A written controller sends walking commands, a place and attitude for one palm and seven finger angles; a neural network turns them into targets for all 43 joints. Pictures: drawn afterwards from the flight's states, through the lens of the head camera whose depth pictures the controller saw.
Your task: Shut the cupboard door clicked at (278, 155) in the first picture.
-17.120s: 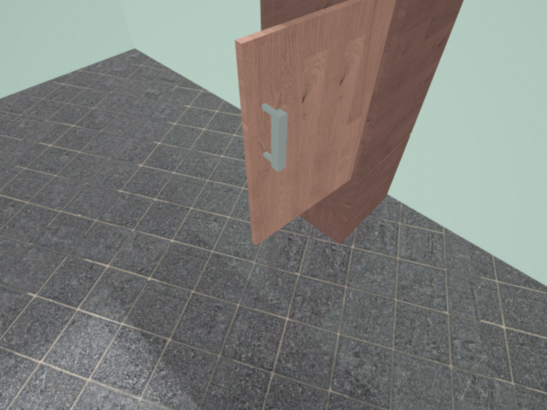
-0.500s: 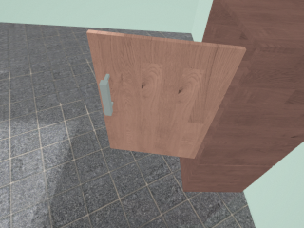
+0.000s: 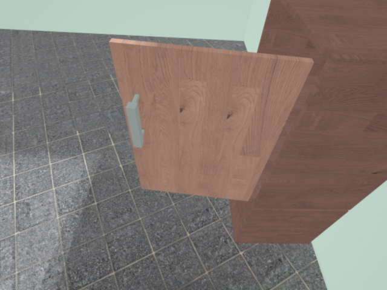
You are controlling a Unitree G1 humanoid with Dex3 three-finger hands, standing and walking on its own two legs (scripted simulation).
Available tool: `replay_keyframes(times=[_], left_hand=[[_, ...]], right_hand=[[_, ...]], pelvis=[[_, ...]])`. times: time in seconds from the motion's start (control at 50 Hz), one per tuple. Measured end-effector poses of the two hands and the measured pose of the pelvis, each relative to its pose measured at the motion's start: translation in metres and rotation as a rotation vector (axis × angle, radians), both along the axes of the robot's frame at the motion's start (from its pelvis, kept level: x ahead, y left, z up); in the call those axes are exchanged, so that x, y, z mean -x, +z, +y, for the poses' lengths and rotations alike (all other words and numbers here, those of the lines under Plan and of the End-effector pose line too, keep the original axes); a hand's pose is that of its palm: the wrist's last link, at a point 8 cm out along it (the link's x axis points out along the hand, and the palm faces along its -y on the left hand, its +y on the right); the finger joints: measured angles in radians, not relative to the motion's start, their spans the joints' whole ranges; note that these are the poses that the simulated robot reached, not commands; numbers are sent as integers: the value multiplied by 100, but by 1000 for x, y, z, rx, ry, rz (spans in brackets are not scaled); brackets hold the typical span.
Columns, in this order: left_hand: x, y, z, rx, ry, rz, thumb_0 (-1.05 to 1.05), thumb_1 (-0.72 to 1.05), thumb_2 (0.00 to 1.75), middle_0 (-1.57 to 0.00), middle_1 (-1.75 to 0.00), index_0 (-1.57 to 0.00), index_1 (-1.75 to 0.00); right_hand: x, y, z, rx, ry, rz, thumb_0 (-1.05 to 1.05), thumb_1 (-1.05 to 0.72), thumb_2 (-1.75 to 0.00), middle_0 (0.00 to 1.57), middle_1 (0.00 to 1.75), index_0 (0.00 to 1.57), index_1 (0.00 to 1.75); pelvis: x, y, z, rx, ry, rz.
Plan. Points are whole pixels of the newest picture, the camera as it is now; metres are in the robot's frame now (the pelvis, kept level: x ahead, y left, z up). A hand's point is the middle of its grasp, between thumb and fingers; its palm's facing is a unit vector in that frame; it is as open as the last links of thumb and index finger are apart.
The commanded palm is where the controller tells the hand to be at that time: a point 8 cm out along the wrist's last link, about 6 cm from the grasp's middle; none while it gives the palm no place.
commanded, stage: shuffle to correct the standing spot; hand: left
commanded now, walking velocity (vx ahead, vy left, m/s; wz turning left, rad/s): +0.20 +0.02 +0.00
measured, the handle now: (137, 121) +0.50 +0.19 +0.05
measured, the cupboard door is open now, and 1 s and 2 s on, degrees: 84 84 84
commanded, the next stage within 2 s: come to a stop and stand still in 0.02 s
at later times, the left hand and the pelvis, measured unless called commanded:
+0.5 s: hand out of the picture +0.03 +0.17 -0.18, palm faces +0.04 -0.98 -0.17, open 7.3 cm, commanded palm none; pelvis +0.03 +0.01 +0.00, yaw +0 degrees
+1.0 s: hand out of the picture -0.02 +0.17 -0.19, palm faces +0.04 -0.98 -0.22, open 7.4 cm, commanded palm none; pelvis -0.06 -0.02 -0.02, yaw +1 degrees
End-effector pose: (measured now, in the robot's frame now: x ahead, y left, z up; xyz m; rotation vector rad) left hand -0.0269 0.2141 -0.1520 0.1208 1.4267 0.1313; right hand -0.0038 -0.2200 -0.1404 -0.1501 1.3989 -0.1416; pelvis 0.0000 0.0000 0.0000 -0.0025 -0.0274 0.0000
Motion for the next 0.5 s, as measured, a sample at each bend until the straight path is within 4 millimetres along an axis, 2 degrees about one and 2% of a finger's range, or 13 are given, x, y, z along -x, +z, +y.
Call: replay_keyframes(times=[0.16, 0.28, 0.38, 0.5], left_hand=[[0, -5, -4, 12, 35, 12, 0, 91, 90, -20, -30, -20, -30], [-4, -10, -5, 27, 47, 63, 0, 91, 90, -20, -30, -20, -30], [-22, -8, -5, 26, 40, 53, 0, 91, 90, -20, -30, -20, -30], [-48, -3, 4, -9, 18, -25, 0, 91, 90, -20, -30, -20, -30]], right_hand=[[-3, -5, 0, -5, -1, 30, 1, -91, -90, 20, 30, 20, 30], [-20, -3, 8, 8, -3, 26, 1, -91, -90, 20, 30, 19, 30], [-31, -1, 11, 25, -2, 22, 2, -92, -90, 20, 30, 20, 30], [-36, -2, 3, 39, -15, -8, 2, -93, -90, 20, 30, 20, 30]], pelvis=[[-17, -5, -1, 4, 4, 7], [-35, -7, 3, 0, -3, 11], [-39, -5, 7, -2, -1, 14], [-28, -4, 6, -7, -5, 12]])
